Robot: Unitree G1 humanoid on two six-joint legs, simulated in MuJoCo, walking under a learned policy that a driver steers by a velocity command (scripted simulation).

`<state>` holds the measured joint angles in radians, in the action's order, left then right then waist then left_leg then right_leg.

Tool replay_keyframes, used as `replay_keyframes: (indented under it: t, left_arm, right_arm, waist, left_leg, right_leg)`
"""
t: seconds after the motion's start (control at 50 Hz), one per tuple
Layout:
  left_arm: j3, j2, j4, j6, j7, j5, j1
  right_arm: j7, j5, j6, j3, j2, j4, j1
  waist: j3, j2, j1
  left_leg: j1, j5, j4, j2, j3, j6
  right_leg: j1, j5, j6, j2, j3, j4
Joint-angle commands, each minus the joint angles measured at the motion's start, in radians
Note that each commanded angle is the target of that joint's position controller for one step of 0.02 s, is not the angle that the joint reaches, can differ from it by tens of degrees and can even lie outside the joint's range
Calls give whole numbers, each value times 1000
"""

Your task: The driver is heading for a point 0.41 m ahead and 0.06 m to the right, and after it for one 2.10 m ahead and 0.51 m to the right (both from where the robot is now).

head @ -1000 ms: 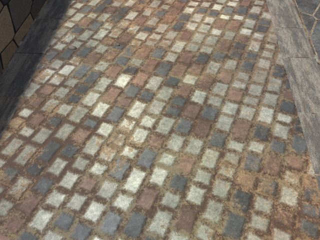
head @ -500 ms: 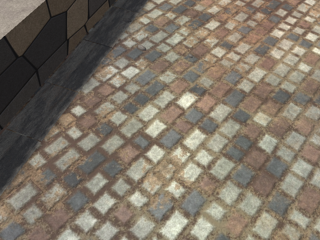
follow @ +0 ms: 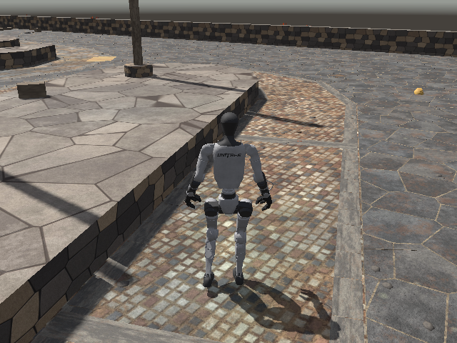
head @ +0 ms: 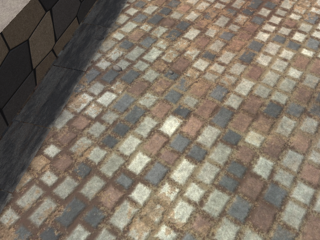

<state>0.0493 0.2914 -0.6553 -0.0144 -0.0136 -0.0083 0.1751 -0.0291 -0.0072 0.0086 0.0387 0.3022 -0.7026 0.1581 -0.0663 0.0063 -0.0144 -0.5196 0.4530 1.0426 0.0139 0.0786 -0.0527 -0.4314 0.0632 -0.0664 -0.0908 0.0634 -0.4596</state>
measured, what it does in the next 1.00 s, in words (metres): walks ahead, turning right: left foot, then right foot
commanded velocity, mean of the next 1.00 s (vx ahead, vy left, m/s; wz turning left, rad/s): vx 0.15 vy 0.00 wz -0.42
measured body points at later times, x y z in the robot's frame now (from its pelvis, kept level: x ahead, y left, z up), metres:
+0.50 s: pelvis +0.05 +0.05 +0.01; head +0.08 +0.06 +0.46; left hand +0.28 +0.28 -0.09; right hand +0.10 -0.26 -0.08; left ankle +0.09 +0.16 -0.73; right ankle +0.00 -0.09 -0.67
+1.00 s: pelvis +0.13 -0.04 +0.01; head +0.14 -0.06 +0.46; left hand +0.30 +0.19 -0.09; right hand +0.17 -0.34 -0.10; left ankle +0.36 +0.03 -0.68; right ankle -0.01 -0.07 -0.73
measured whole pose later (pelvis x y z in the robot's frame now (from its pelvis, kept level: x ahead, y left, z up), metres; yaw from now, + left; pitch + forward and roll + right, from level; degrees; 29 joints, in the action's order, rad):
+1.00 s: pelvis +0.13 -0.04 +0.01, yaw -26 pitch +2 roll +0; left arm 0.04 0.27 -0.73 -0.06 0.00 -0.01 0.37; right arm 0.05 0.02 -0.06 0.06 0.30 -0.76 0.16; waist 0.00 0.04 -0.04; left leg -0.66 -0.05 0.68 -0.07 0.00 -0.02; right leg 0.06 0.29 -0.05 -0.04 -0.01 -0.20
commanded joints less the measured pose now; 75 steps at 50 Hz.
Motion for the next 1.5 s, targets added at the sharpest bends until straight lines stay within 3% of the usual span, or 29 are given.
replay_keyframes:
  t: [0.02, 0.14, 0.2, 0.22, 0.24, 0.26, 0.3, 0.34, 0.46, 0.54, 0.62, 0.64, 0.66, 0.68, 0.72, 0.76, 0.84, 0.96, 1.04, 1.12, 1.14, 1.16, 1.18, 1.2, 1.22, 1.24, 1.28, 1.36, 1.5]
  left_arm:
    - [58, 176, 82, 6, 22, 4, -25]
    - [66, 177, 94, 42, 36, 15, -22]
    - [63, 159, 97, 57, 40, 27, -25]
    - [51, 120, 96, 57, 39, 25, 8]
    - [46, 89, 134, 49, 36, 29, -4]
    - [67, 162, 121, 35, 34, 11, 16]
    - [86, 185, 64, 48, 34, 24, 72]
    - [75, 139, 53, 67, 38, 23, 83]
    - [44, 81, 125, 66, 19, 31, -43]
    - [48, 97, 136, 71, 4, 30, -36]
    - [60, 101, 93, 76, -8, 34, 75]
    - [76, 125, 53, 70, -1, 43, 174]
    - [100, 219, 40, 60, 13, 45, 273]
    - [102, 292, 74, 22, 0, 11, 268]
    - [64, 171, 69, -22, 2, 8, 186]
    - [41, 119, 72, -27, 17, 16, 119]
    - [38, 124, 44, -45, 28, 1, 158]
    - [45, 151, -22, -57, 22, 4, 211]
    - [47, 152, -56, -46, 26, 7, 207]
    - [55, 185, -36, -21, 56, 16, 146]
    - [46, 169, -26, -26, 60, 11, 159]
    - [15, 63, 7, -39, 50, -36, 273]
    - [-2, 75, 1, -57, 33, -23, 316]
    - [23, 165, 3, -61, 22, 17, 212]
    - [21, 163, 36, -59, 23, 29, 132]
    - [21, 155, 36, -49, 33, 17, 99]
    - [26, 151, 41, -20, 45, 2, 114]
    - [12, 97, 26, -5, 65, -16, 150]
    - [16, 96, 66, -9, 53, 2, 23]
  right_arm:
    - [-12, -5, -3, 23, 73, 25, 106]
    - [0, 6, -19, 31, 81, 45, 35]
    - [10, 10, -39, 45, 91, 30, 85]
    - [5, -5, -40, 62, 155, 33, 113]
    - [0, -35, -26, 84, 241, 27, 93]
    - [1, -53, -29, 75, 195, 55, 52]
    - [-9, -25, -30, 52, 115, 84, -40]
    - [-15, -4, -26, 42, 93, 86, -51]
    - [-23, -9, 3, 64, 142, 63, 23]
    - [-6, 6, 5, 82, 178, 57, 8]
    - [7, 42, -4, 85, 169, 36, 0]
    - [13, 31, -8, 70, 113, 26, 15]
    - [25, -9, -16, 42, 25, 56, -24]
    - [20, -1, -40, 50, 53, 127, -120]
    - [32, 36, -75, 78, 151, 121, -147]
    - [36, 5, -87, 79, 140, 58, -75]
    - [53, 15, -88, 56, 80, 17, -73]
    - [76, 36, -85, 29, 53, 42, -159]
    - [101, 25, -96, 18, 36, 69, -195]
    - [100, 13, -97, 68, 138, 27, 51]
    - [84, 14, -93, 85, 181, 17, 150]
    - [67, 4, -84, 101, 288, 28, 207]
    - [66, 0, -84, 83, 249, 56, 209]
    - [63, 7, -70, 77, 202, 73, 166]
    - [57, 21, -62, 67, 168, 77, 101]
    - [51, 29, -52, 58, 144, 85, 52]
    - [44, 7, -40, 58, 146, 102, -9]
    - [30, 4, -36, 70, 168, 95, -32]
    - [5, 19, 16, 74, 170, 101, -35]
  waist:
    - [208, -121, 34]
    - [191, -160, 2]
    - [176, -159, 39]
    - [190, -63, 32]
    - [129, 244, -5]
    - [135, 251, 9]
    - [120, 120, -25]
    - [102, 114, -12]
    - [129, 173, 64]
    - [143, 194, 62]
    - [141, 151, 0]
    - [157, 60, -30]
    - [145, -220, -56]
    - [115, -290, -85]
    - [7, -196, -48]
    - [13, -152, -7]
    - [41, -107, -22]
    - [-38, -100, -68]
    - [-68, -75, -70]
    - [141, -119, 67]
    - [209, -72, 120]
    - [360, 213, 49]
    - [581, 228, 61]
    - [513, 90, 107]
    - [354, 44, 86]
    - [238, -25, 57]
    - [147, 28, -4]
    - [179, 69, -25]
    - [174, 129, 24]
  left_leg:
    - [77, -67, -136, 3, 0, -23]
    - [132, -143, -339, 24, 17, -13]
    - [280, -255, -606, 11, 1, 31]
    - [380, -243, -686, -147, 125, 90]
    - [378, -313, -758, -335, 369, 231]
    - [331, -397, -771, -419, 452, 312]
    - [319, -448, -725, -315, 261, 250]
    - [346, -518, -707, -266, 151, 230]
    - [467, -590, -698, -285, 38, 267]
    - [429, -628, -681, -318, -4, 268]
    - [272, -161, -638, -298, -56, 193]
    - [138, -20, -500, -248, -129, 138]
    - [-145, 178, -106, -132, -243, 40]
    - [-389, 209, 55, -9, -82, 23]
    - [-417, 0, 82, -82, 0, 61]
    - [-346, -178, -7, -115, -20, 43]
    - [-262, -402, -136, -107, -64, 13]
    - [-225, -523, -360, -94, -76, 28]
    - [-149, -497, -471, -54, -105, 74]
    - [196, -444, -516, 73, -176, 141]
    - [419, -593, -555, 37, -105, 180]
    - [794, -1004, -450, -258, 268, 333]
    - [950, -931, -571, -420, 658, 502]
    - [844, -768, -617, -353, 520, 443]
    - [686, -641, -649, -301, 407, 392]
    - [513, -584, -688, -260, 335, 359]
    - [255, -531, -756, -198, 273, 340]
    - [162, -689, -731, -155, 203, 337]
    - [171, -257, -695, -114, 316, 271]
  right_leg:
    - [112, -59, -176, 228, 286, 154]
    - [109, 191, -133, 208, 382, 142]
    - [84, 201, -78, 162, 394, 70]
    - [2, 336, -25, 105, 332, -48]
    - [-189, 486, 36, -54, 100, -256]
    - [-201, 533, 80, -12, 80, -512]
    - [-190, 427, 114, 19, 72, -680]
    - [-223, 356, 147, 35, 47, -770]
    - [-165, 334, 178, 106, -43, -501]
    - [-12, 338, 142, 105, -107, -318]
    - [246, 227, 35, 61, -165, -34]
    - [416, 248, -6, 71, -107, 18]
    - [565, 281, -104, 321, 267, 105]
    - [506, 516, -295, 477, 675, 240]
    - [441, 583, -243, 420, 539, 292]
    - [423, 380, -171, 336, 351, 284]
    - [424, 80, -130, 285, 154, 306]
    - [417, 34, -122, 312, 27, 357]
    - [442, -231, -99, 323, -66, 287]
    - [469, -786, -15, 271, -137, -118]
    - [322, -644, 38, 226, -158, -339]
    - [-21, 202, 111, 93, -161, -751]
    - [-186, 635, 135, -23, 28, -1001]
    - [-217, 551, 118, 54, 92, -1025]
    - [-255, 474, 106, 92, 58, -957]
    - [-247, 425, 109, 128, 38, -884]
    - [-118, 366, 116, 147, 30, -768]
    - [-54, 306, 158, 120, 4, -568]
    - [-11, 204, 160, 81, 34, -296]
Keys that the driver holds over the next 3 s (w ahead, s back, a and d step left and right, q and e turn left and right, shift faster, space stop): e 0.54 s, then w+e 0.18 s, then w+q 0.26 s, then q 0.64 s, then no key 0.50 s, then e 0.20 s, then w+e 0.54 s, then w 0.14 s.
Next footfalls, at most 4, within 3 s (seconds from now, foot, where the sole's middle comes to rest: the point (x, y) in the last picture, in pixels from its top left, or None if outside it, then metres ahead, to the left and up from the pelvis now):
0.22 left None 0.13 0.15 -0.77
0.64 right None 0.02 -0.08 -0.77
1.14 left None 0.42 -0.03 -0.77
1.60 right None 0.40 -0.25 -0.77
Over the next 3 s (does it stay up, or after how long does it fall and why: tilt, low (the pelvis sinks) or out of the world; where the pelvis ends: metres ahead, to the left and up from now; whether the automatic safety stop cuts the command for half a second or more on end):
stays up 0.59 -0.22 -0.01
